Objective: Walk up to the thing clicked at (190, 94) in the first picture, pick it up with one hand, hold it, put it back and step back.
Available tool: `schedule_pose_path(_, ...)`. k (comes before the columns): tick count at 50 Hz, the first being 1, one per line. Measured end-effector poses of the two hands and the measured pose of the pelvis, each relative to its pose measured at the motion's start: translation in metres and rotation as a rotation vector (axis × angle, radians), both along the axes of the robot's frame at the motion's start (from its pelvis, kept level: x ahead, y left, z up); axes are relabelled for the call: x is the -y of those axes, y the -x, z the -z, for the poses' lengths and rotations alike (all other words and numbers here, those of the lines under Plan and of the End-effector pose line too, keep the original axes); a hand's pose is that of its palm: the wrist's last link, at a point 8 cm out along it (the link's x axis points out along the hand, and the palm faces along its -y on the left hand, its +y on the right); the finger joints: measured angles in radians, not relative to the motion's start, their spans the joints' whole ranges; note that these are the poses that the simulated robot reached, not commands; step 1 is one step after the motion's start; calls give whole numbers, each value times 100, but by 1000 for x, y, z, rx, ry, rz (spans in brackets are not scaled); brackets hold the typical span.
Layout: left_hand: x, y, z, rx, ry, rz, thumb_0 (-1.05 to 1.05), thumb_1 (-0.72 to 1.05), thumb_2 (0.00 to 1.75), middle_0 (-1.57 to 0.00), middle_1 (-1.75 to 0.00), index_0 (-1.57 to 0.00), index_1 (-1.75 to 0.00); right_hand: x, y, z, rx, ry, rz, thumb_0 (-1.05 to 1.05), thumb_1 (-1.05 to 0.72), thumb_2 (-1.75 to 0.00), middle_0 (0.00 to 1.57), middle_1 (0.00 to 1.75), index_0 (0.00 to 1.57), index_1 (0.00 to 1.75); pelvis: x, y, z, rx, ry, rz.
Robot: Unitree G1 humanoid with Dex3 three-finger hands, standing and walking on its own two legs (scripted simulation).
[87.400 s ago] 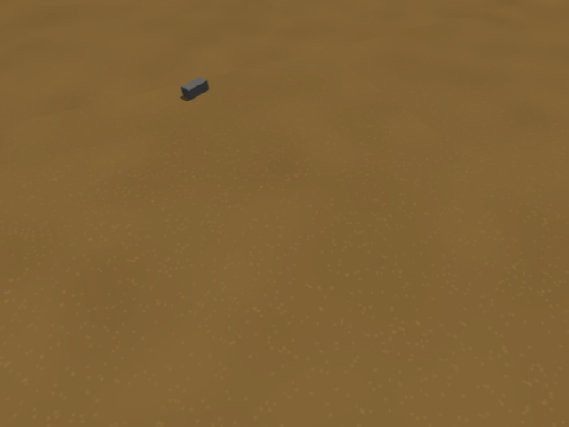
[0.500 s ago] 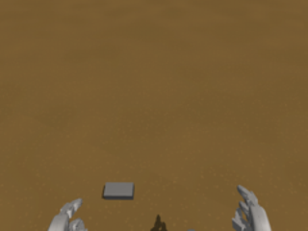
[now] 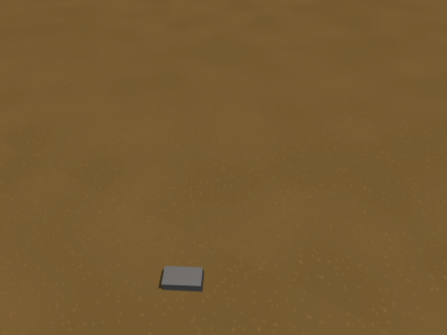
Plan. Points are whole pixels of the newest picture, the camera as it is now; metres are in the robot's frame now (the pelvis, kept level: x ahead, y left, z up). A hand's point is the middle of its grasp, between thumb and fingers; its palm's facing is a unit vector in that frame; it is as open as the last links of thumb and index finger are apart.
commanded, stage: stand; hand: left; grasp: from above
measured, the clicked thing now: (183, 278) +0.48 +0.21 -0.73
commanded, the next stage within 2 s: none
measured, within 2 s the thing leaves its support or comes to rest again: neither
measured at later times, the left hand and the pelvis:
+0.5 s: hand out of the picture +0.06 +0.23 -0.14, palm faces +0.02 -0.94 -0.33, open 7.4 cm; pelvis +0.00 -0.01 +0.02, yaw -1 degrees
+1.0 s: hand out of the picture +0.07 +0.23 -0.14, palm faces +0.00 -0.94 -0.34, open 7.4 cm; pelvis +0.00 -0.01 +0.02, yaw -1 degrees
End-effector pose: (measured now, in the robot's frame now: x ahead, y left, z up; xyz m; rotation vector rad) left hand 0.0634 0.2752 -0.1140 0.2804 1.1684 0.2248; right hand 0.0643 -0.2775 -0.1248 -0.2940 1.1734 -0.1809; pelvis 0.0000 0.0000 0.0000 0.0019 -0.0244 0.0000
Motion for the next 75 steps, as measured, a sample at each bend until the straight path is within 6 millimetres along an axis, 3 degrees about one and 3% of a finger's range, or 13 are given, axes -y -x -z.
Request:
schedule_pose_path(9,4,15,-2,-71,9,-27,1,90,90,-20,-30,-20,-30,-4,13,-1,-56,-27,28,1,-90,-90,20,30,20,30,2,0,-10,24,-1,2)
schedule_pose_path(42,5,8,-12,-95,-4,-4,1,90,90,-20,-30,-20,-30,21,30,-9,-94,-10,53,1,-90,-90,20,30,20,30,13,7,-18,32,-2,23)
schedule_pose_path(75,7,-33,-15,-49,-2,34,1,90,90,-20,-30,-20,-30,29,8,-13,-75,4,58,1,-90,-90,20,30,20,30,15,-9,-18,18,0,32)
